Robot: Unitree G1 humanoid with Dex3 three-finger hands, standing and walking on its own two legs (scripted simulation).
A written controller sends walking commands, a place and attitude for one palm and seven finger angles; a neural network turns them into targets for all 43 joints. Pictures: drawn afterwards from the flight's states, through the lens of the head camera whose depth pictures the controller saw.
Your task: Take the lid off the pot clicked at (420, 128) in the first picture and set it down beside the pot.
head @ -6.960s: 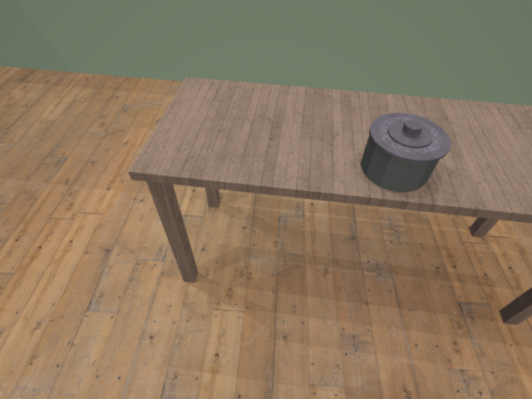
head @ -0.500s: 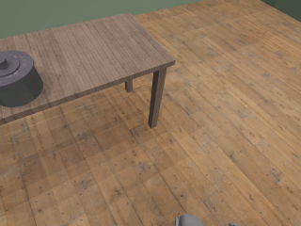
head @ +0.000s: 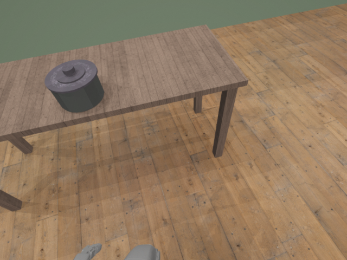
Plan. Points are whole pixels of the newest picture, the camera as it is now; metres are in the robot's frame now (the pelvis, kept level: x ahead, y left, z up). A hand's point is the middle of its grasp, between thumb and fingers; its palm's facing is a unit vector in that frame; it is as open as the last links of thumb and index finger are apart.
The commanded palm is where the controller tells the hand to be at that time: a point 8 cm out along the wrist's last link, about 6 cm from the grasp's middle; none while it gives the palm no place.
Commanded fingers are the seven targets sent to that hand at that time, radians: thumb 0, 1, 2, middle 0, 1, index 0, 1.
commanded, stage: turn to face it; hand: left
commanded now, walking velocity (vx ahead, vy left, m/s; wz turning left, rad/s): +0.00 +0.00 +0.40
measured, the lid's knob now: (68, 69) +0.72 +0.41 +0.02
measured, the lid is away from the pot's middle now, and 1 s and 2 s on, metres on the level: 0.00 0.00 0.00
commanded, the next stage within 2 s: take the last steps up to it in 0.28 s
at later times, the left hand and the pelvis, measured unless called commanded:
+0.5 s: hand out of the picture +0.01 +0.26 -0.17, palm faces +0.21 -0.94 -0.25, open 7.4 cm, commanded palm none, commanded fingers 0.00 0.90 0.90 -0.20 -0.30 -0.20 -0.30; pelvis +0.01 +0.04 +0.00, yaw +10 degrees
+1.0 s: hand out of the picture +0.01 +0.21 -0.17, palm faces +0.35 -0.92 -0.17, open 7.4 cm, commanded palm none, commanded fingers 0.00 0.90 0.90 -0.20 -0.30 -0.20 -0.30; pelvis +0.14 +0.09 -0.01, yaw +15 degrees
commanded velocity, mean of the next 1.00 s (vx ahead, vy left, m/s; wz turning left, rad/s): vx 0.19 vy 0.03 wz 0.17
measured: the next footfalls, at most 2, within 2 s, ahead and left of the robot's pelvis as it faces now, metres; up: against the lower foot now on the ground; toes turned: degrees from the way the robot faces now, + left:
left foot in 0.22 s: +0.01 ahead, +0.15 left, +0.00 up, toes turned +10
right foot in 0.62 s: +0.08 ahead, -0.07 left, +0.00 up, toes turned +6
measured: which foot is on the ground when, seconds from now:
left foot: up 0.00-0.20, down 0.22-0.62, up 0.64-1.00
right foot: down 0.00-0.22, up 0.24-0.60, down 0.62-1.00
